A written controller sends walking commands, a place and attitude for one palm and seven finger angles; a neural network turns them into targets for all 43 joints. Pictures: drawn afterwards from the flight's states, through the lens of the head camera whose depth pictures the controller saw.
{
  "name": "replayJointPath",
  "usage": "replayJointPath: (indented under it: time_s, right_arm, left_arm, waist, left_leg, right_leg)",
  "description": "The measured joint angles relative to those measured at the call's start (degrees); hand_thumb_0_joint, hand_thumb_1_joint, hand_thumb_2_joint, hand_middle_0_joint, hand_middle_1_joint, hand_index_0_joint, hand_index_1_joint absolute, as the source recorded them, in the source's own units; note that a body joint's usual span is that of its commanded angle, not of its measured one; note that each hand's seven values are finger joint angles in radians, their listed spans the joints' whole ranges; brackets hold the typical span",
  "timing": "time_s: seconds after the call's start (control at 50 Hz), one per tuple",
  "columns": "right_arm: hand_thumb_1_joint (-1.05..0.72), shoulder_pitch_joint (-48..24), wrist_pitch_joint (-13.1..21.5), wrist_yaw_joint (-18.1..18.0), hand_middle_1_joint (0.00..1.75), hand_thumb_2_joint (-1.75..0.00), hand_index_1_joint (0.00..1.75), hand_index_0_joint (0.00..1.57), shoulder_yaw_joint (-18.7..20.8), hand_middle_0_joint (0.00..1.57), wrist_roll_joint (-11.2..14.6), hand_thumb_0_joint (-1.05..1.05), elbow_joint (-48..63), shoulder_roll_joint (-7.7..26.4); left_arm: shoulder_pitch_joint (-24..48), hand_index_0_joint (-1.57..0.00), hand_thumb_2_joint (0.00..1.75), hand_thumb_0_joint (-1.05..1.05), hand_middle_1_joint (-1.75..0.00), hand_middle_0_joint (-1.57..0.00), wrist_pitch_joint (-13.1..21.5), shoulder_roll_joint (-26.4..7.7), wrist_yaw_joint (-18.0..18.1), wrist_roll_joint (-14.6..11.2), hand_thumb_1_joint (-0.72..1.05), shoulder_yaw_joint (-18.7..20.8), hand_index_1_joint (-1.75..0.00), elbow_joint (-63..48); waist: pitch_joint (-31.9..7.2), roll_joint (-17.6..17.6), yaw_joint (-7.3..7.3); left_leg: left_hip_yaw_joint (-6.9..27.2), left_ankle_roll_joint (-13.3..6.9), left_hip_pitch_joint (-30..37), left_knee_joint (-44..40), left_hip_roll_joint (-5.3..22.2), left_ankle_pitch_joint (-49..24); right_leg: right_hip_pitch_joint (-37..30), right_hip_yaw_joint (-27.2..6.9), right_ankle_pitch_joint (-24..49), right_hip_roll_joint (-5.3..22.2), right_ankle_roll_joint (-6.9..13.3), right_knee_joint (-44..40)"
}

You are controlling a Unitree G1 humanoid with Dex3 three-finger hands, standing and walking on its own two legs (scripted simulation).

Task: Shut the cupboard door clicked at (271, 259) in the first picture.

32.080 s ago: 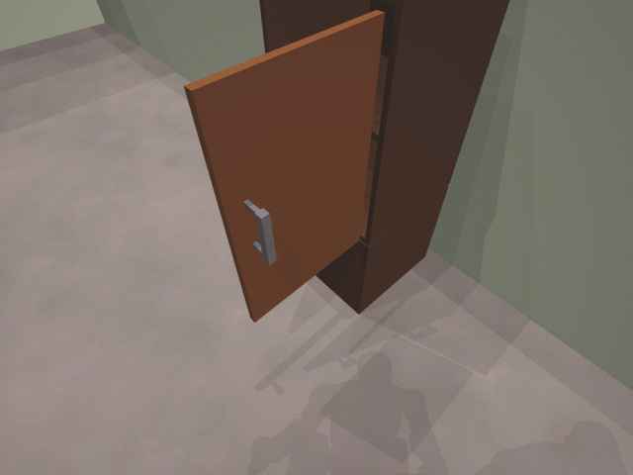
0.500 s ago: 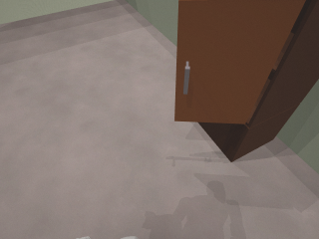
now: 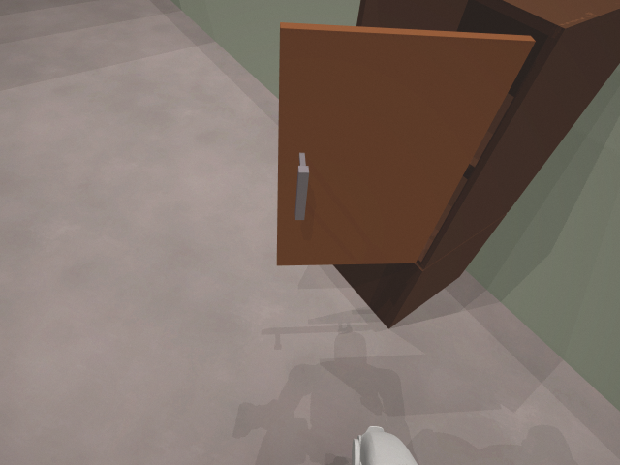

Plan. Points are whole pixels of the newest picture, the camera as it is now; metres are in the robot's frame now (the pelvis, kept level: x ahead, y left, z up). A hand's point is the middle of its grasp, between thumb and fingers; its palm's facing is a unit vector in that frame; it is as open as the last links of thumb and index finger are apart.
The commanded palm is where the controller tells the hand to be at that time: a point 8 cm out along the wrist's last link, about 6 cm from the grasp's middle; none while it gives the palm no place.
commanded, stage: take the last steps up to it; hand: left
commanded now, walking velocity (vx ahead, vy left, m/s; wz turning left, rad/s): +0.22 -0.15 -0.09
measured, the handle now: (300, 187) +0.59 +0.03 -0.04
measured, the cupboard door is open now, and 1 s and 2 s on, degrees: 58 58 58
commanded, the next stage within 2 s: come to a stop and stand still in 0.18 s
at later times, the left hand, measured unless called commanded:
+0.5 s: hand (253, 427) +0.20 +0.08 -0.19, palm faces +0.06 -0.98 -0.17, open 7.3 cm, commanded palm none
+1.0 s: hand (250, 436) +0.19 +0.09 -0.17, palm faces +0.03 -0.97 -0.25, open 7.4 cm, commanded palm none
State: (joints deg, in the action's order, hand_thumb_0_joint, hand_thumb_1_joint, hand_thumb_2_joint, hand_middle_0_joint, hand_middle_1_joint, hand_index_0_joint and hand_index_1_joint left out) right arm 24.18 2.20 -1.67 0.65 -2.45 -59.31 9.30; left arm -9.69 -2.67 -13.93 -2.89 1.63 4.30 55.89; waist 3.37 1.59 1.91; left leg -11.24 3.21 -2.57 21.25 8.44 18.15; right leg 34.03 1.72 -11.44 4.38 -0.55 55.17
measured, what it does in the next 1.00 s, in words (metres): walks ahead: right foot, then left foot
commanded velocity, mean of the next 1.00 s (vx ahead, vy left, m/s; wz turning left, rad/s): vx -0.06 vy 0.01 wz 0.00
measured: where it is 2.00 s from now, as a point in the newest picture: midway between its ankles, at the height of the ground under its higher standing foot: outside the picture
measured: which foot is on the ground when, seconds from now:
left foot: down 0.00-0.14, up 0.16-0.44, down 0.46-0.74, up 0.76-1.00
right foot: up 0.00-0.12, down 0.14-1.00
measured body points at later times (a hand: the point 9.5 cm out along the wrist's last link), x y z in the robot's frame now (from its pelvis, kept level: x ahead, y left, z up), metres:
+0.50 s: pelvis +0.16 -0.09 -0.01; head +0.18 -0.07 +0.44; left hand +0.20 +0.14 -0.18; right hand +0.25 -0.32 -0.15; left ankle +0.17 +0.00 -0.75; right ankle +0.15 -0.17 -0.74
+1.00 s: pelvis +0.15 -0.10 +0.00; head +0.19 -0.12 +0.44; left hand +0.19 +0.14 -0.15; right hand +0.20 -0.35 -0.16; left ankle +0.09 +0.05 -0.71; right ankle +0.15 -0.18 -0.74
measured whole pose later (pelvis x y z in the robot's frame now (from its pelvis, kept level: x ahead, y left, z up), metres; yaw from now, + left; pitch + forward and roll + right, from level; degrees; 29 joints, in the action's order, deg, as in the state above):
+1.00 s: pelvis +0.15 -0.10 +0.00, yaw +0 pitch +1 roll +2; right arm 9.8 -3.8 -1.4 2.0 -0.1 -59.5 12.0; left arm -13.0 -0.1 -10.1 2.0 1.2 1.4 58.5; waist 3.9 0.2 -0.7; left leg -0.2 1.5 -14.0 40.3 1.3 25.9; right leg 13.8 4.1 -14.5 0.1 3.9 27.4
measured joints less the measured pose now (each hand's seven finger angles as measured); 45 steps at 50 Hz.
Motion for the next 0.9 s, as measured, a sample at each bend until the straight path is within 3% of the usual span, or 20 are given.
replayJointPath:
  time_s: [0.12, 0.14, 0.16, 0.2, 0.26, 0.3, 0.36, 0.4, 0.44, 0.46, 0.52, 0.6, 0.66, 0.74, 0.82, 0.9]
  right_arm:
    - [-0.91, 2.21, -1.18, 0.51, 0.3, -0.89, 0.3, 0.21, 1.05, 0.21, 0.18, 0.01, -2.78, 0.45]
    - [-0.91, 2.71, -1.44, 0.7, 0.3, -0.89, 0.3, 0.21, 1.17, 0.21, 0.44, 0.01, -3.33, 0.42]
    - [-0.91, 1.92, -2.0, 0.85, 0.3, -0.89, 0.3, 0.21, 1.31, 0.21, 0.86, 0.01, -4.07, 0.77]
    - [-0.91, -0.97, -3.32, 0.77, 0.3, -0.89, 0.3, 0.21, 1.57, 0.21, 1.59, 0.01, -4.31, 1.74]
    - [-0.91, -5.17, -3.54, 0.67, 0.3, -0.89, 0.3, 0.21, 1.98, 0.2, 1.58, 0.01, -2.63, 2.34]
    - [-0.91, -7.59, -3.32, 0.7, 0.3, -0.89, 0.3, 0.2, 1.93, 0.2, 1.24, 0.01, -0.94, 2.37]
    - [-0.91, -10.72, -2.8, 0.51, 0.3, -0.89, 0.3, 0.2, 1.56, 0.2, 1.07, 0.01, 1.28, 2.08]
    - [-0.92, -12.72, -2.57, 0.3, 0.3, -0.89, 0.3, 0.2, 1.13, 0.2, 1.24, 0.01, 2.16, 1.79]
    - [-0.92, -14.35, -2.27, 0.25, 0.3, -0.89, 0.3, 0.2, 0.69, 0.2, 1.55, 0.01, 2.63, 1.41]
    - [-0.92, -14.85, -2.04, 0.26, 0.3, -0.89, 0.3, 0.2, 0.47, 0.2, 1.69, 0.01, 2.74, 1.19]
    - [-0.92, -15.87, -2.43, 0.14, 0.3, -0.89, 0.3, 0.2, -0.38, 0.2, 1.67, 0.01, 2.83, -0.47]
    - [-0.91, -17.6, -3.34, -0.16, 0.3, -0.89, 0.3, 0.2, -0.73, 0.2, 1.55, 0.01, 3.94, -1.01]
    - [-0.91, -18.53, -3.97, -0.18, 0.3, -0.89, 0.3, 0.21, -0.39, 0.2, 1.49, 0.01, 4.58, -0.56]
    - [-0.91, -18.82, -5.18, -0.03, 0.3, -0.89, 0.3, 0.21, 0.6, 0.2, 1.65, 0.01, 4.62, 0.88]
    - [-0.91, -17.84, -6.63, 0.19, 0.3, -0.89, 0.3, 0.21, 1.7, 0.2, 1.93, 0.01, 3.64, 1.88]
    - [-0.91, -16.56, -6.88, 0.32, 0.3, -0.89, 0.3, 0.2, 1.92, 0.2, 2.14, 0.01, 1.89, 2.62]
  left_arm:
    - [3.41, -0.19, 0.9, 0.0, -0.3, -0.19, 1.21, 0.65, -0.22, -0.35, 0.91, -0.74, -0.3, -0.65]
    - [3.39, -0.19, 0.9, 0.0, -0.3, -0.2, 2.12, 0.46, -0.17, -0.3, 0.91, -0.85, -0.3, -1.0]
    - [3.71, -0.19, 0.9, 0.0, -0.3, -0.2, 3.2, 0.86, 0.27, -0.23, 0.91, -0.73, -0.3, -0.94]
    - [3.95, -0.19, 0.89, 0.0, -0.3, -0.2, 4.26, 2.11, 1.16, -0.62, 0.91, -1.07, -0.3, -0.62]
    - [2.96, -0.2, 0.89, 0.0, -0.3, -0.2, 3.84, 3.5, 2.33, -0.77, 0.91, -1.78, -0.3, 0.25]
    - [1.81, -0.2, 0.89, 0.0, -0.3, -0.2, 3.63, 4.18, 3.0, -0.64, 0.9, -2.14, -0.3, 1.12]
    - [0.26, -0.2, 0.89, -0.01, -0.3, -0.2, 4.05, 4.26, 4.12, -0.62, 0.93, -2.01, -0.3, 2.13]
    - [-0.72, -0.2, 0.89, -0.01, -0.3, -0.2, 4.25, 4.32, 4.35, -0.52, 0.93, -2.34, -0.3, 2.88]
    - [-1.71, -0.2, 0.89, -0.01, -0.3, -0.2, 4.23, 4.58, 4.55, -0.75, 0.93, -2.7, -0.3, 3.8]
    - [-2.2, -0.2, 0.89, 0.0, -0.3, -0.2, 4.02, 4.72, 4.67, -0.98, 0.93, -2.83, -0.3, 4.22]
    - [-2.85, -0.2, 0.89, 0.0, -0.3, -0.2, 2.7, 4.28, 5.32, -1.35, 0.93, -2.75, -0.3, 4.7]
    - [-2.85, -0.2, 0.89, 0.0, -0.3, -0.2, 1.65, 4.22, 5.3, -1.12, 0.92, -2.88, -0.3, 3.66]
    - [-2.77, -0.2, 0.89, 0.0, -0.3, -0.2, 1.19, 4.06, 5.17, -0.95, 0.92, -2.7, -0.3, 2.61]
    - [-3.48, -0.2, 0.89, 0.0, -0.3, -0.2, 1.04, 3.94, 5.21, -0.48, 0.91, -2.33, -0.3, 1.57]
    - [-4.13, -0.2, 0.89, 0.0, -0.3, -0.2, 1.41, 3.53, 5.39, -0.17, 0.91, -2.25, -0.3, 1.72]
    - [-4.12, -0.2, 0.89, 0.0, -0.3, -0.2, 1.68, 3.61, 5.28, -0.25, 0.9, -2.53, -0.3, 2.06]
  waist:
    - [1.63, -1.63, 1.9]
    - [1.44, -1.35, 1.72]
    - [1.83, -1.88, 1.06]
    - [3.05, -3.22, 0.92]
    - [3.14, -3.59, 0.91]
    - [2.2, -3.26, 0.87]
    - [0.57, -2.61, -0.12]
    - [-0.28, -2.4, -1.08]
    - [-0.84, -2.5, -1.85]
    - [-1.16, -2.64, -2.15]
    - [-1.77, -0.55, -3.25]
    - [-0.46, -0.08, -4.25]
    - [1.0, -0.74, -4.46]
    - [1.78, -3.14, -4.41]
    - [1.74, -3.08, -3.72]
    - [1.36, -2.32, -3.16]
  left_leg:
    - [-1.09, 3.77, 2.94, 4.37, 2.67, 6.09]
    - [-0.76, 3.46, 1.85, 8.63, 3.18, 8.06]
    - [1.32, 2.1, -0.83, 16.34, 3.49, 10.81]
    - [7.01, -0.72, -8.06, 33.48, 1.62, 14.22]
    - [8.47, -2.5, -17.09, 46.03, -1.09, 10.92]
    - [7.51, -2.66, -20.95, 45.33, -1.82, 8.82]
    - [6.44, -2.22, -22.94, 36.62, -3.1, 7.11]
    - [6.42, -1.86, -21.86, 28.36, -4.1, 5.18]
    - [7.01, -1.7, -18.69, 18.14, -4.95, -1.32]
    - [7.21, -2.69, -16.72, 14.45, -5.02, -4.67]
    - [6.52, -4.98, -13.51, 11.61, -6.52, -1.85]
    - [5.78, -5.26, -11.83, 8.94, -7.95, -2.26]
    - [5.5, -5.17, -11.94, 8.7, -8.77, -2.66]
    - [5.69, -4.5, -13.43, 10.85, -8.01, -2.12]
    - [9.66, -3.39, -17.21, 25.07, -9.41, 8.52]
    - [11.23, -2.49, -16.98, 30.54, -8.85, 10.11]
  right_leg:
    - [-6.1, 2.86, 0.97, -0.95, 1.85, -17.87]
    - [-8.35, 2.81, 1.58, -1.23, 2.41, -20.72]
    - [-7.92, 2.8, 0.83, -1.94, 2.31, -18.98]
    - [-8.65, 3.54, -1.59, -3.04, 2.48, -16.92]
    - [-12.73, 4.85, -1.43, -4.11, 2.97, -21.14]
    - [-15.24, 5.78, -0.88, -4.83, 3.68, -24.54]
    - [-17.9, 6.64, -0.64, -5.9, 4.33, -28.03]
    - [-19.09, 6.65, -1.08, -6.61, 4.44, -28.89]
    - [-20.04, 6.52, -2.34, -7.26, 4.29, -28.21]
    - [-20.38, 6.51, -3.32, -7.54, 4.11, -27.31]
    - [-21.6, 5.83, -4.9, -6.27, 3.82, -26.29]
    - [-21.21, 4.4, -5.93, -5.0, 2.92, -24.69]
    - [-20.1, 2.79, -7.25, -4.49, 2.79, -22.56]
    - [-19.27, 2.74, -7.6, -5.23, 4.23, -21.82]
    - [-19.68, 2.88, -6.57, -4.89, 5.06, -23.34]
    - [-20.25, 2.45, -4.55, -4.62, 5.04, -26.19]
